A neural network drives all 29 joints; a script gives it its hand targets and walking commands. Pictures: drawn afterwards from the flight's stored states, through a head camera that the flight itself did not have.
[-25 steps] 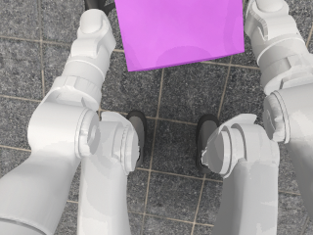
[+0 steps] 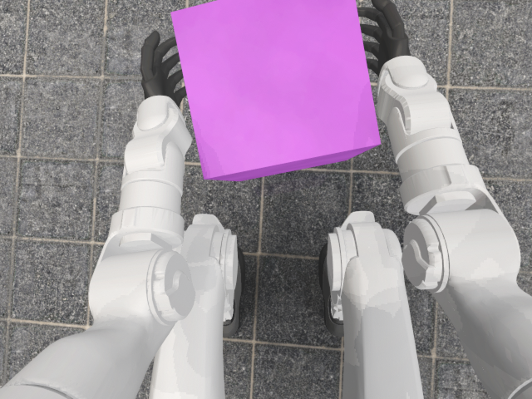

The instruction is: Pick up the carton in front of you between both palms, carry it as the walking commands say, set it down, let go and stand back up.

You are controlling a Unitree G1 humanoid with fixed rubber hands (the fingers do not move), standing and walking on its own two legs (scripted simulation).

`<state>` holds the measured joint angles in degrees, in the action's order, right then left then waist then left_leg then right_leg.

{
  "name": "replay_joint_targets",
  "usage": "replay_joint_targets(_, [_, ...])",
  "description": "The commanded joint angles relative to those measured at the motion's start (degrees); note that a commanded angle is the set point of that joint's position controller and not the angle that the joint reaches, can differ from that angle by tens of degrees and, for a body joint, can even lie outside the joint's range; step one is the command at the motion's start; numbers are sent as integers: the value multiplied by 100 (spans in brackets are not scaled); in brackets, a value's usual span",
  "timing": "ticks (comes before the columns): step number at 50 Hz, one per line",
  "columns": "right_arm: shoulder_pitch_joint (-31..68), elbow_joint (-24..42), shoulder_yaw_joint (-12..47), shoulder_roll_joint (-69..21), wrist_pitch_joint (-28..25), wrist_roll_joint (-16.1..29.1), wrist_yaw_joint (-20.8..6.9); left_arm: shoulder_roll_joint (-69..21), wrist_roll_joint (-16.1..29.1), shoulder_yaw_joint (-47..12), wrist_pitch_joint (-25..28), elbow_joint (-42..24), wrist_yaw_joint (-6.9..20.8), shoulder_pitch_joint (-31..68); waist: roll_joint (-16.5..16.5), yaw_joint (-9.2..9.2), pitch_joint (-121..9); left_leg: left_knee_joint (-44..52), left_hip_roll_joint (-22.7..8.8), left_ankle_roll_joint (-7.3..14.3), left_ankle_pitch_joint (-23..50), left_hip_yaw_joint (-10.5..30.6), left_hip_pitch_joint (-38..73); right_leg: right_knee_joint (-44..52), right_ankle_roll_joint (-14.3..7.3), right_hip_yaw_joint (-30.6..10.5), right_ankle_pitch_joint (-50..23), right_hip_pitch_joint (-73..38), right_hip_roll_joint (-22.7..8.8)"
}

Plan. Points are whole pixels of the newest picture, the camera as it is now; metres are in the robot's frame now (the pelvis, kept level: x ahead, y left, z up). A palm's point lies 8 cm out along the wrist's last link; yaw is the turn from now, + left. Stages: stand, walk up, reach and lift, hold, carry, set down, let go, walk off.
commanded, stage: reach and lift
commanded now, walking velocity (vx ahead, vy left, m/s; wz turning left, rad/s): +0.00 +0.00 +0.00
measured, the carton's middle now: (279, 104) +0.50 -0.01 -0.16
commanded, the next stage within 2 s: none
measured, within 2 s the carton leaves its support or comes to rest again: neither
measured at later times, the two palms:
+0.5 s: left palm (85, 53) +0.47 +0.14 +0.09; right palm (462, 20) +0.48 -0.16 +0.08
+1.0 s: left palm out of the picture +0.44 +0.14 +0.25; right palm out of the picture +0.43 -0.16 +0.24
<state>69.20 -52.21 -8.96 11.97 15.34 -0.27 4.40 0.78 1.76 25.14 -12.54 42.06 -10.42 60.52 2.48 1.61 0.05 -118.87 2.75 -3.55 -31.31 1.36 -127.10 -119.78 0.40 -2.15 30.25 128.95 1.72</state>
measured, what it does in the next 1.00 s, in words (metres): rises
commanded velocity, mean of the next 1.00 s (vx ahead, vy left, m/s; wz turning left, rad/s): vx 0.00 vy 0.00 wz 0.00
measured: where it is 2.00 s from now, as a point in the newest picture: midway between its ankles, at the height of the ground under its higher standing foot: (282, 304)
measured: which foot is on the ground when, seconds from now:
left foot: down 0.00-1.00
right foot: down 0.00-1.00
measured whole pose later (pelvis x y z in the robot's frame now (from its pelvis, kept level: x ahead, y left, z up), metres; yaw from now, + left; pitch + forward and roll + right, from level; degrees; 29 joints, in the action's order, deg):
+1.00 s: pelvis +0.07 +0.01 +0.27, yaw -3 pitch +26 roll +0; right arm 31.3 -34.0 -20.1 -5.4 20.3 -13.3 0.4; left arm -8.6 -11.6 24.2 -19.1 31.8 -3.4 30.2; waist 0.8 0.9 -12.9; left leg -66.5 2.7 -1.0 -25.7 3.2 -66.4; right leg -66.4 0.7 -3.1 24.6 67.5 2.0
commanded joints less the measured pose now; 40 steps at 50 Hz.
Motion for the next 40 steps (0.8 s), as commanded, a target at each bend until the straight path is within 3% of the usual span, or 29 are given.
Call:
replay_joint_targets(1, [2809, 567, 1564, -6599, 167, 90, -1513, -5493, -124, -2610, -364, -370, 1693, 4091, -873, 220, -5807, 1425, 734, 242, 535, -803, 2480, 1735, -17, 461, -471, -3639, 674])
replay_joint_targets(3, [2753, 321, 1213, -6580, 238, -167, -1571, -5565, -361, -2342, -464, -216, 1763, 4025, -803, 195, -5612, 1655, 728, 261, 361, -780, 2422, 1969, -52, 438, -220, -3644, 680])
replay_joint_targets(6, [2591, 34, 701, -6475, 282, -574, -1596, -5819, -548, -2207, -583, -12, 1865, 3930, -541, -58, -5552, 2044, 746, 214, 244, -700, 2523, 2258, -116, 450, -206, -3807, 676])
replay_joint_targets(10, [2469, 90, 531, -6563, 326, -757, -1677, -6018, -745, -2059, -684, 153, 1957, 3564, -425, -81, -5825, 2448, 788, 185, 358, -671, 3036, 2622, -125, 477, -319, -4069, 691])
replay_joint_targets(15, [2284, 510, 867, -6839, 374, -628, -1765, -6256, -725, -2279, -738, 27, 2023, 3150, -456, -16, -6290, 2851, 794, 179, 739, -623, 3684, 2973, -66, 497, -718, -4607, 715])
replay_joint_targets(26, [1388, 1340, 1789, -7300, 497, -260, -1756, -6736, -289, -3348, -842, -491, 2069, 2210, -417, -137, -6501, 3675, 798, 126, 1242, -414, 4979, 3748, 9, 422, -1257, -5759, 754])
replay_joint_targets(40, [79, 1452, 1892, -7558, 443, -364, -1678, -6744, -507, -3373, -777, -380, 2094, 725, -386, -69, -5154, 5169, 715, 211, 1329, -118, 6438, 5235, 6, 100, -1396, -7364, 713])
